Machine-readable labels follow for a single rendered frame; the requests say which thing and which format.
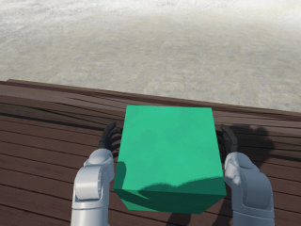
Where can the carton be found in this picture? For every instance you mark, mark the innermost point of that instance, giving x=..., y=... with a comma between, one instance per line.
x=169, y=160

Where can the robot left forearm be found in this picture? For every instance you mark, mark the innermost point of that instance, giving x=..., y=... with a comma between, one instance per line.
x=91, y=189

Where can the robot right forearm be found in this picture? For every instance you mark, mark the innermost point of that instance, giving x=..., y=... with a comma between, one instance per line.
x=251, y=192

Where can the left robot hand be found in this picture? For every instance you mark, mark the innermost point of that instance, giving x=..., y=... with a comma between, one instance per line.
x=107, y=140

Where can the right robot hand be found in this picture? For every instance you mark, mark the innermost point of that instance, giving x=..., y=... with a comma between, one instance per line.
x=230, y=145

